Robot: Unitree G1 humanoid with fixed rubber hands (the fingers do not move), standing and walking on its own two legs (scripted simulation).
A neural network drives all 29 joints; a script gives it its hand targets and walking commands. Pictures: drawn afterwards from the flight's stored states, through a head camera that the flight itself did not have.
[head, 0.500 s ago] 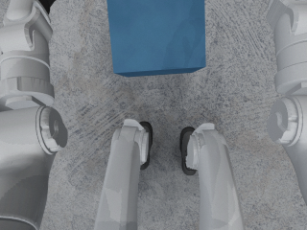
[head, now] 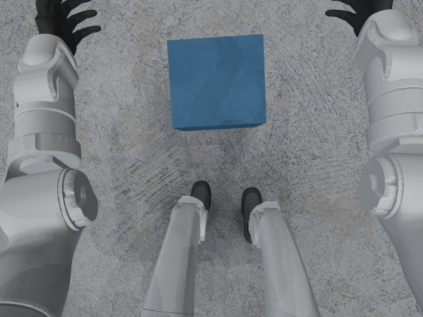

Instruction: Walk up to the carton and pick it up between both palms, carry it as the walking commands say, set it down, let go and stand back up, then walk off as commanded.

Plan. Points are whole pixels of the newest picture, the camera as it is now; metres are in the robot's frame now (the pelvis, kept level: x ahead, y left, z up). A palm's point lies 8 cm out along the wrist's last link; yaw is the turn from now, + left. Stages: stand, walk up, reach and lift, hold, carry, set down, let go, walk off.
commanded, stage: set down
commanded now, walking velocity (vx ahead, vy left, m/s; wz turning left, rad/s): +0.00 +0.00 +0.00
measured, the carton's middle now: (217, 90) +0.53 +0.05 -0.53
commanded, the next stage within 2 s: let go in 0.16 s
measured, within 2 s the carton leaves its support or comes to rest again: neither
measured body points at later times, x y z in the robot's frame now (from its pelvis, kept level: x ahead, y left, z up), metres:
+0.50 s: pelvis +0.04 +0.00 +0.07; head +0.32 +0.01 +0.42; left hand +0.46 +0.27 -0.05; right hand +0.48 -0.19 -0.06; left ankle +0.08 +0.09 -0.60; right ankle +0.07 -0.10 -0.60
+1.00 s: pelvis +0.09 +0.00 +0.13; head +0.17 -0.01 +0.57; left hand +0.27 +0.24 +0.05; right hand +0.30 -0.23 +0.04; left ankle +0.08 +0.09 -0.60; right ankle +0.07 -0.10 -0.60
